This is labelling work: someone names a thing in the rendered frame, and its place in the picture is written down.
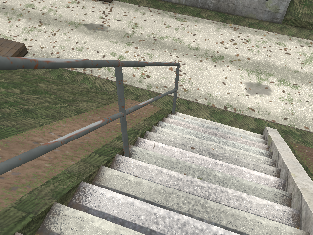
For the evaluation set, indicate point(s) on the stairs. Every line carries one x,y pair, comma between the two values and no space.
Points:
187,176

